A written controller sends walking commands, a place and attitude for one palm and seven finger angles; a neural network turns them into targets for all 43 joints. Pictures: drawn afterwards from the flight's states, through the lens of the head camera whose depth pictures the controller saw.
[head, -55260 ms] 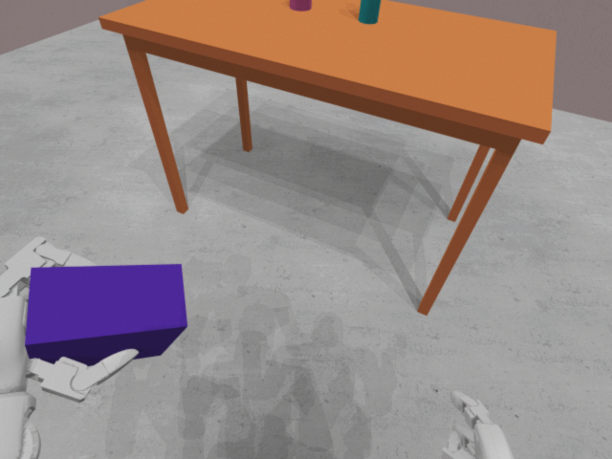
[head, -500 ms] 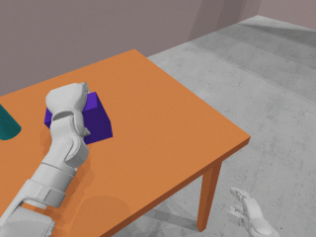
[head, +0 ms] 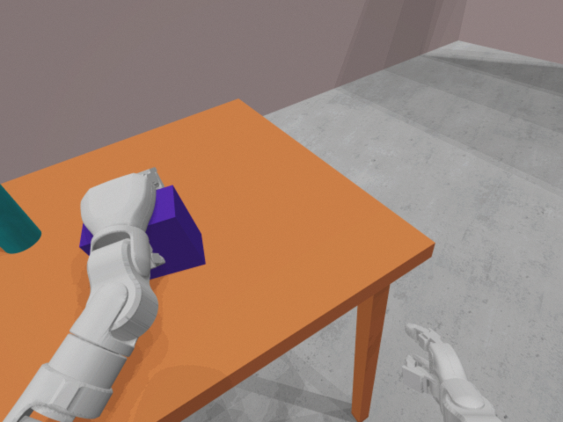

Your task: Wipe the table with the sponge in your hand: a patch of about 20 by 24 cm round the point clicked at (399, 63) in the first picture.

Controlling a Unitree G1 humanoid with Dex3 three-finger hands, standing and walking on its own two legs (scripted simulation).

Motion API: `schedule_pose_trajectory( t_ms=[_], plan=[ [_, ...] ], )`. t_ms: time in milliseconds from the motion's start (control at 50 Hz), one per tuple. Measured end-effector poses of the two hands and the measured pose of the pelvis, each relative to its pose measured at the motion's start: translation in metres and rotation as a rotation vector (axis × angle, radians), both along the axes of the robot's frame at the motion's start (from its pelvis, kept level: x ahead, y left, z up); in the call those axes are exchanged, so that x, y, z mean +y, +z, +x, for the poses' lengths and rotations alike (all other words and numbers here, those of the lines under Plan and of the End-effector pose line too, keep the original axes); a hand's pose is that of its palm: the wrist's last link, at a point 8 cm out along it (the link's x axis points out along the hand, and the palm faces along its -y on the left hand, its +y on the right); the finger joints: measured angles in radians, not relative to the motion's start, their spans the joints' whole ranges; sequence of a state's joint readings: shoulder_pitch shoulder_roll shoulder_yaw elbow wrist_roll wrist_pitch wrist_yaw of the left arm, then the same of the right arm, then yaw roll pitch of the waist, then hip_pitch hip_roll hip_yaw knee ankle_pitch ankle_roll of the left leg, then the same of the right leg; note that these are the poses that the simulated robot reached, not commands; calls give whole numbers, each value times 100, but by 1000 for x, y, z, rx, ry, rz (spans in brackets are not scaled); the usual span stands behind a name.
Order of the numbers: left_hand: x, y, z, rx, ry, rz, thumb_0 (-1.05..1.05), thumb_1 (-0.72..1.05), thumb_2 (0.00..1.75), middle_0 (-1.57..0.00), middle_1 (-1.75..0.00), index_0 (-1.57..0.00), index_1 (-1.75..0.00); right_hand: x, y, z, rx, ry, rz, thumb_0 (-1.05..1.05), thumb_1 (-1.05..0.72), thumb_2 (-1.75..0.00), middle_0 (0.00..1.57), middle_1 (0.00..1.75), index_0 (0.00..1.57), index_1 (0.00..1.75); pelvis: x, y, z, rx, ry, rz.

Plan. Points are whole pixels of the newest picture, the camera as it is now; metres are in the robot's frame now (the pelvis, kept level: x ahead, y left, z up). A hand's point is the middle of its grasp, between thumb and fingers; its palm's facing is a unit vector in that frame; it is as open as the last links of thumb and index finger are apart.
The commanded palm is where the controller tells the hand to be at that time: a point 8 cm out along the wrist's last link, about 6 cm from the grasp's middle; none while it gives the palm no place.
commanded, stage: wipe back along the middle lane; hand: left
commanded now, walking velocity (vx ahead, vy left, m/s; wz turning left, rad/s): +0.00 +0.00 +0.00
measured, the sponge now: (154, 246) +0.33 +0.24 +0.11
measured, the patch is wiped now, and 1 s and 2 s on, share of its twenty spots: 0.60 0.70 0.75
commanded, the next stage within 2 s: slide across to the third lane in 0.54 s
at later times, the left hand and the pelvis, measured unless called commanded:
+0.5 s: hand (141, 252) +0.27 +0.21 +0.17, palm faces +0.30 -0.17 -0.94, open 10.5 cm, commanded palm +0.21 +0.20 +0.18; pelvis +0.00 +0.00 +0.00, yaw -1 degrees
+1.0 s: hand (173, 252) +0.27 +0.16 +0.18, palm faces +0.32 -0.25 -0.91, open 10.5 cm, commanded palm +0.22 +0.16 +0.21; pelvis -0.02 +0.00 +0.00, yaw +0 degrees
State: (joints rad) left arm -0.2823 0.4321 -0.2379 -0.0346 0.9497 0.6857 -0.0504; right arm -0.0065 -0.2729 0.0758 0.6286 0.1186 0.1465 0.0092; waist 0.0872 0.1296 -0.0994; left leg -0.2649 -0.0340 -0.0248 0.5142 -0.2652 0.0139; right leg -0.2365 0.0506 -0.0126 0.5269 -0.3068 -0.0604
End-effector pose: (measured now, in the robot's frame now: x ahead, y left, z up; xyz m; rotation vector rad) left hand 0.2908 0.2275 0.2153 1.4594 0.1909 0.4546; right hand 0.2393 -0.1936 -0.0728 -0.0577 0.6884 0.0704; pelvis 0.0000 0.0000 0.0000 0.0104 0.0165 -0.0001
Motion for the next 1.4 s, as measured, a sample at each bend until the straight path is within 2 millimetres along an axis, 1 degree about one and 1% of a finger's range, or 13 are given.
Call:
schedule_pose_trajectory(
  t_ms=[220, 460, 580, 700, 800, 900, 980, 1060, 1180, 1400],
  plan=[
    [-10, -2, -25, -57, -52, -45, -1, -52, 104, -58, -140, -67, -134, -4, 3, 2, -16, -2, 9, 1, -91, -90, 20, 30, 19, 30, -3, -1, 0, -11, -12, 0],
    [-13, -2, -51, -125, -76, -99, -1, -51, 104, -57, -140, -67, -134, -11, 8, -4, -29, -23, 0, 1, -91, -90, 20, 30, 19, 30, -4, -2, -3, -23, -24, -2],
    [-18, -3, -62, -149, -92, -117, -1, -52, 104, -57, -140, -67, -133, -10, 8, -7, -34, -23, 1, 1, -91, -90, 20, 30, 19, 30, -3, -2, -6, -30, -22, -3],
    [-23, -4, -71, -167, -111, -128, -1, -51, 104, -57, -140, -67, -132, -4, 8, -9, -39, -10, 7, 1, -91, -90, 20, 30, 19, 30, -2, -2, -9, -38, -18, -4],
    [-29, -3, -72, -176, -123, -137, -1, -52, 104, -58, -140, -68, -132, 3, 8, -8, -48, 12, 10, 1, -91, -90, 20, 30, 19, 30, -1, -2, -12, -48, -6, -3],
    [-44, 1, -71, -187, -177, -152, -2, -52, 104, -59, -138, -70, -130, 13, 10, -5, -66, 38, 21, 1, -91, -90, 20, 30, 19, 30, -1, -2, -15, -57, 0, 0],
    [-54, 4, -65, -184, -217, -160, -2, -53, 104, -60, -137, -71, -128, 19, 13, -4, -75, 51, 25, 1, -91, -90, 20, 30, 19, 30, -3, -2, -17, -64, -2, 1],
    [-62, 5, -56, -174, -239, -166, -3, -54, 104, -62, -136, -72, -127, 20, 16, -5, -80, 55, 30, 1, -91, -90, 20, 30, 19, 30, -5, -2, -19, -66, -6, 4],
    [-76, 9, -50, -171, -277, -188, -3, -54, 104, -62, -135, -73, -126, 12, 17, -8, -78, 47, 34, 1, -91, -90, 20, 30, 19, 30, -8, -2, -20, -69, -11, 6],
    [-106, 13, -39, -155, -358, -214, -2, -54, 104, -63, -135, -74, -126, -13, 13, -18, -52, 1, 16, 1, -91, -90, 20, 30, 19, 30, -17, -1, -21, -74, -22, 10]
  ],
)
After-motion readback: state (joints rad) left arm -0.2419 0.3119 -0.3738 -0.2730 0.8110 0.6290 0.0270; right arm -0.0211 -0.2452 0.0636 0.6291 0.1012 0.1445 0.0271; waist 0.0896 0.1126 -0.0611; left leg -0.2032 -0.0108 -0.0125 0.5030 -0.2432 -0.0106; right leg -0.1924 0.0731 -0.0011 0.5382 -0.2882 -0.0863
